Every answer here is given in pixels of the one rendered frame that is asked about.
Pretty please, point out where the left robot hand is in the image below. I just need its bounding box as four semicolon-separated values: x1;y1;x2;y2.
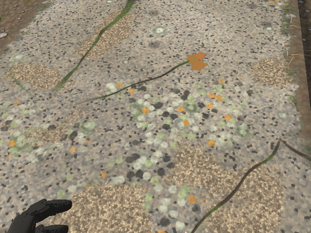
7;198;72;233

